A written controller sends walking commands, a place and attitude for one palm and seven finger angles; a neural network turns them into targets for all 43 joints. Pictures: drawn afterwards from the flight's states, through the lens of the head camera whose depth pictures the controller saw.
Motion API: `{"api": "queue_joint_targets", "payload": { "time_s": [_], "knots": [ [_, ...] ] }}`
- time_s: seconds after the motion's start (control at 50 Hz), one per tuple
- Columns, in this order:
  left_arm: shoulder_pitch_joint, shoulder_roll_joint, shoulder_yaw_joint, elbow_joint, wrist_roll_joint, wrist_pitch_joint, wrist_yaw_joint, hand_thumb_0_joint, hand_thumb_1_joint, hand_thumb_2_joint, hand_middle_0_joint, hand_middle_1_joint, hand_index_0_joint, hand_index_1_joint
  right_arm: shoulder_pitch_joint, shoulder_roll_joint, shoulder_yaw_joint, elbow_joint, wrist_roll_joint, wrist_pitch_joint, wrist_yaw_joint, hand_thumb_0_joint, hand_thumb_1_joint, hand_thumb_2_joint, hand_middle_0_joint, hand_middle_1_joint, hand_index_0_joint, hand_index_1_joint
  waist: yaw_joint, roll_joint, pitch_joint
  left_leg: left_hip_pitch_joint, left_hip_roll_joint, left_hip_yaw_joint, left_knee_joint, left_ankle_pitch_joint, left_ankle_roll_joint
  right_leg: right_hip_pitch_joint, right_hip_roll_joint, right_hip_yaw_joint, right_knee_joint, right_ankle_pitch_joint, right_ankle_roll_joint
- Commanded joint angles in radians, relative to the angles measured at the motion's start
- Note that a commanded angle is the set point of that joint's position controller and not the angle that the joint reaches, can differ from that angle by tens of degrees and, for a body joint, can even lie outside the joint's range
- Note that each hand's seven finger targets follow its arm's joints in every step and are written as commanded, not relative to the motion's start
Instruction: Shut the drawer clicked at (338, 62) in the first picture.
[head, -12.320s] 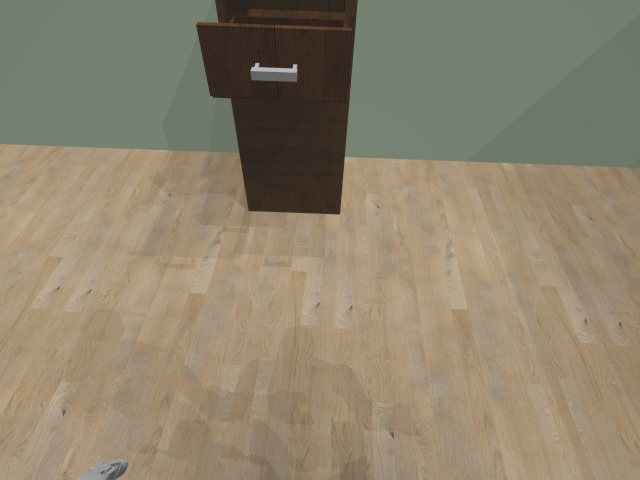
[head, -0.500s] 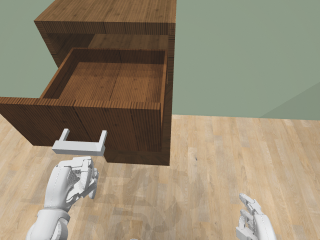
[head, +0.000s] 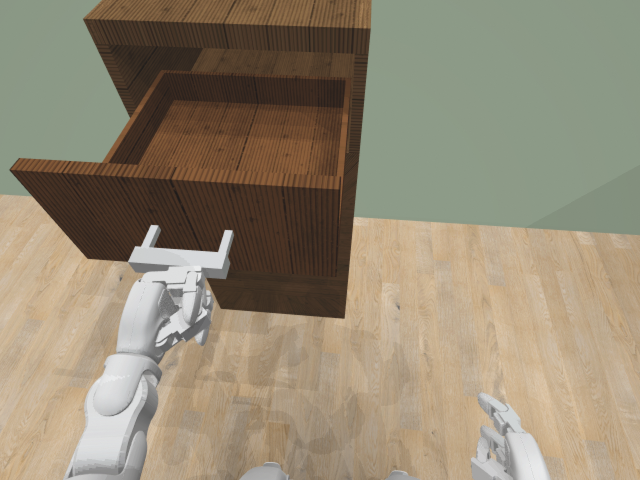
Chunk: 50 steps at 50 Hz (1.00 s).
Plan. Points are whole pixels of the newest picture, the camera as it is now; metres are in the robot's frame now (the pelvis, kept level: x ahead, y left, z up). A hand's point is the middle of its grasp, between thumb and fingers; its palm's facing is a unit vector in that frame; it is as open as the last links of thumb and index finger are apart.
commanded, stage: push the drawer shut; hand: left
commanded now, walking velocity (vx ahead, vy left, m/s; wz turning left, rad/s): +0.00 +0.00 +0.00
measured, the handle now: (185, 248) +0.37 +0.19 +0.08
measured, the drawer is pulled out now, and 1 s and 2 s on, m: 0.28 0.14 0.03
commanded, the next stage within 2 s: none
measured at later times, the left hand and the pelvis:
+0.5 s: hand (221, 262) +0.36 +0.15 +0.07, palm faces -0.04 -1.00 -0.05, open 3.2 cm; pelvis -0.01 +0.00 +0.00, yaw -1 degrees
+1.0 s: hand (234, 223) +0.42 +0.14 +0.07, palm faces -0.04 -1.00 -0.05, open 3.2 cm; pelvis +0.00 +0.00 +0.00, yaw -2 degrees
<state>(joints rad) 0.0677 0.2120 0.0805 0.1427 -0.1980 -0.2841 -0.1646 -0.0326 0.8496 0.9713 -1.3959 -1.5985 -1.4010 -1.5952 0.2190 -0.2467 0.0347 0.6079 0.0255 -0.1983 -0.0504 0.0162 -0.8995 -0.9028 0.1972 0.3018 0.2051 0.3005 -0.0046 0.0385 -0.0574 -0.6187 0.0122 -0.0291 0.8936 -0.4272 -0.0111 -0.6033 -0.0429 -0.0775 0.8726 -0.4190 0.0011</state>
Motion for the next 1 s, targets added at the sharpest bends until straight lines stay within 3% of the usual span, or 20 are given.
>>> {"api": "queue_joint_targets", "payload": {
  "time_s": [0.0,0.04,0.06,0.12,0.16,0.2,0.26,0.32,0.44,0.46,0.5,0.56,0.58,0.66,0.7,0.8,0.82,0.88,0.94,0.98],
  "knots": [
    [-0.398,0.09,0.041,-0.188,-0.012,-0.055,0.017,0.0,0.9,0.9,-1.4,-1.6,-1.4,-1.6,-0.044,-0.123,-0.046,-0.132,0.011,-0.052,-0.017,0.0,-0.9,-0.9,0.2,0.3,0.2,0.3,-0.059,-0.004,-0.241,0.145,-0.013,0.0,-0.154,0.129,0.02,0.081,0.033,0.026,-0.145,0.124,-0.011],
    [-0.453,0.08,0.031,-0.173,-0.014,-0.054,0.023,0.0,0.9,0.9,-1.4,-1.6,-1.4,-1.6,-0.042,-0.123,-0.045,-0.125,0.011,-0.053,-0.017,0.0,-0.9,-0.9,0.2,0.3,0.2,0.3,-0.064,0.006,-0.245,0.157,-0.013,-0.004,-0.16,0.12,0.019,0.074,0.033,0.025,-0.149,0.117,-0.012],
    [-0.454,0.113,0.058,-0.141,-0.009,-0.052,0.029,0.0,0.9,0.9,-1.4,-1.6,-1.4,-1.6,-0.039,-0.129,-0.046,-0.12,0.011,-0.05,-0.018,0.0,-0.9,-0.9,0.2,0.3,0.2,0.3,-0.061,-0.002,-0.24,0.146,-0.011,-0.004,-0.161,0.114,0.02,0.074,0.035,0.028,-0.151,0.105,-0.013],
    [-0.533,0.097,0.043,-0.106,-0.007,-0.054,0.034,0.0,0.9,0.9,-1.4,-1.6,-1.4,-1.6,-0.034,-0.128,-0.044,-0.117,0.009,-0.044,-0.016,0.0,-0.9,-0.9,0.2,0.3,0.2,0.3,-0.066,-0.007,-0.248,0.152,-0.013,-0.004,-0.167,0.111,0.018,0.076,0.035,0.029,-0.153,0.11,-0.013],
    [-0.544,0.136,0.078,-0.039,-0.001,-0.056,0.04,0.0,0.9,0.9,-1.4,-1.6,-1.4,-1.6,-0.025,-0.135,-0.044,-0.108,0.01,-0.035,-0.016,0.0,-0.9,-0.9,0.2,0.3,0.2,0.3,-0.064,-0.051,-0.227,0.128,-0.01,-0.003,-0.173,0.094,0.021,0.083,0.036,0.033,-0.165,0.087,-0.012],
    [-0.589,0.102,0.051,-0.042,0.002,-0.064,0.038,0.0,0.9,0.9,-1.4,-1.6,-1.4,-1.6,-0.023,-0.128,-0.046,-0.112,0.009,-0.032,-0.013,0.0,-0.9,-0.9,0.2,0.3,0.2,0.3,-0.063,-0.01,-0.258,0.153,-0.014,0.003,-0.172,0.109,0.019,0.082,0.035,0.034,-0.159,0.109,-0.013],
    [-0.588,0.14,0.088,0.028,0.005,-0.068,0.042,0.0,0.9,0.9,-1.4,-1.6,-1.4,-1.6,-0.008,-0.135,-0.047,-0.103,0.008,-0.021,-0.008,0.0,-0.9,-0.9,0.2,0.3,0.2,0.3,-0.058,-0.036,-0.253,0.138,-0.012,0.003,-0.174,0.118,0.02,0.097,0.038,0.037,-0.162,0.118,-0.013],
    [-0.664,0.152,0.099,0.06,0.005,-0.079,0.036,0.0,0.9,0.9,-1.4,-1.6,-1.4,-1.6,0.0,-0.135,-0.049,-0.101,0.008,-0.009,-0.007,0.0,-0.9,-0.9,0.2,0.3,0.2,0.3,-0.063,-0.026,-0.261,0.134,-0.015,0.011,-0.174,0.114,0.019,0.102,0.038,0.044,-0.165,0.123,-0.013],
    [-0.74,0.133,0.081,0.115,0.01,-0.099,0.032,0.0,0.9,0.9,-1.4,-1.6,-1.4,-1.6,0.028,-0.135,-0.057,-0.092,0.006,0.006,0.003,0.0,-0.9,-0.9,0.2,0.3,0.2,0.3,-0.066,0.009,-0.293,0.162,-0.014,0.011,-0.172,0.152,0.016,0.098,0.042,0.041,-0.154,0.171,-0.017],
    [-0.736,0.152,0.096,0.132,0.014,-0.102,0.034,0.0,0.9,0.9,-1.4,-1.6,-1.4,-1.6,0.036,-0.139,-0.059,-0.089,0.006,0.01,0.004,0.0,-0.9,-0.9,0.2,0.3,0.2,0.3,-0.065,-0.017,-0.301,0.152,-0.013,0.008,-0.169,0.165,0.018,0.108,0.045,0.04,-0.15,0.179,-0.017],
    [-0.792,0.133,0.074,0.137,0.018,-0.108,0.035,0.0,0.9,0.9,-1.4,-1.6,-1.4,-1.6,0.044,-0.137,-0.06,-0.084,0.005,0.016,0.006,0.0,-0.9,-0.9,0.2,0.3,0.2,0.3,-0.078,-0.01,-0.317,0.165,-0.013,0.01,-0.166,0.175,0.019,0.1,0.043,0.041,-0.147,0.198,-0.015],
    [-0.821,0.164,0.101,0.206,0.023,-0.113,0.039,0.0,0.9,0.9,-1.4,-1.6,-1.4,-1.6,0.06,-0.142,-0.062,-0.069,0.005,0.028,0.007,0.0,-0.9,-0.9,0.2,0.3,0.2,0.3,-0.085,-0.054,-0.288,0.139,-0.011,0.012,-0.162,0.168,0.023,0.092,0.047,0.044,-0.152,0.197,-0.012],
    [-0.843,0.148,0.085,0.208,0.026,-0.118,0.037,0.0,0.9,0.9,-1.4,-1.6,-1.4,-1.6,0.057,-0.139,-0.061,-0.073,0.005,0.03,0.008,0.0,-0.9,-0.9,0.2,0.3,0.2,0.3,-0.085,-0.022,-0.29,0.139,-0.013,0.015,-0.164,0.16,0.021,0.088,0.045,0.047,-0.15,0.191,-0.013],
    [-0.913,0.187,0.113,0.246,0.036,-0.131,0.041,0.0,0.9,0.9,-1.4,-1.6,-1.4,-1.6,0.074,-0.143,-0.064,-0.059,0.003,0.044,0.007,0.0,-0.9,-0.9,0.2,0.3,0.2,0.3,-0.09,-0.012,-0.315,0.144,-0.012,0.017,-0.154,0.178,0.024,0.088,0.045,0.05,-0.143,0.214,-0.014],
    [-0.941,0.155,0.094,0.283,0.034,-0.13,0.039,0.0,0.9,0.9,-1.4,-1.6,-1.4,-1.6,0.078,-0.138,-0.062,-0.058,0.004,0.049,0.01,0.0,-0.9,-0.9,0.2,0.3,0.2,0.3,-0.097,-0.005,-0.322,0.15,-0.013,0.018,-0.152,0.176,0.023,0.08,0.044,0.049,-0.145,0.217,-0.014],
    [-1.03,0.213,0.142,0.364,0.036,-0.14,0.037,0.0,0.9,0.9,-1.4,-1.6,-1.4,-1.6,0.099,-0.144,-0.064,-0.041,0.001,0.067,0.007,0.0,-0.9,-0.9,0.2,0.3,0.2,0.3,-0.105,-0.037,-0.343,0.125,-0.014,0.02,-0.142,0.173,0.027,0.093,0.046,0.059,-0.143,0.227,-0.012],
    [-1.033,0.209,0.137,0.375,0.038,-0.143,0.033,0.0,0.9,0.9,-1.4,-1.6,-1.4,-1.6,0.097,-0.142,-0.063,-0.043,0.002,0.071,0.007,0.0,-0.9,-0.9,0.2,0.3,0.2,0.3,-0.101,-0.009,-0.351,0.122,-0.017,0.025,-0.141,0.173,0.026,0.097,0.045,0.062,-0.142,0.229,-0.013],
    [-1.081,0.224,0.155,0.416,0.036,-0.15,0.028,0.0,0.9,0.9,-1.4,-1.6,-1.4,-1.6,0.114,-0.143,-0.062,-0.036,-0.001,0.08,0.009,0.0,-0.9,-0.9,0.2,0.3,0.2,0.3,-0.111,-0.018,-0.359,0.123,-0.016,0.024,-0.134,0.195,0.029,0.097,0.048,0.062,-0.137,0.258,-0.012],
    [-1.085,0.269,0.201,0.463,0.03,-0.155,0.018,0.0,0.9,0.9,-1.4,-1.6,-1.4,-1.6,0.123,-0.147,-0.062,-0.035,-0.002,0.091,0.009,0.0,-0.9,-0.9,0.2,0.3,0.2,0.3,-0.104,-0.045,-0.381,0.096,-0.018,0.033,-0.129,0.204,0.029,0.134,0.047,0.071,-0.137,0.285,-0.01],
    [-1.109,0.272,0.201,0.493,0.032,-0.159,0.007,0.0,0.9,0.9,-1.4,-1.6,-1.4,-1.6,0.129,-0.146,-0.06,-0.037,-0.002,0.097,0.01,0.0,-0.9,-0.9,0.2,0.3,0.2,0.3,-0.107,-0.024,-0.374,0.093,-0.017,0.034,-0.129,0.202,0.028,0.123,0.049,0.07,-0.133,0.281,-0.012]
  ]
}}
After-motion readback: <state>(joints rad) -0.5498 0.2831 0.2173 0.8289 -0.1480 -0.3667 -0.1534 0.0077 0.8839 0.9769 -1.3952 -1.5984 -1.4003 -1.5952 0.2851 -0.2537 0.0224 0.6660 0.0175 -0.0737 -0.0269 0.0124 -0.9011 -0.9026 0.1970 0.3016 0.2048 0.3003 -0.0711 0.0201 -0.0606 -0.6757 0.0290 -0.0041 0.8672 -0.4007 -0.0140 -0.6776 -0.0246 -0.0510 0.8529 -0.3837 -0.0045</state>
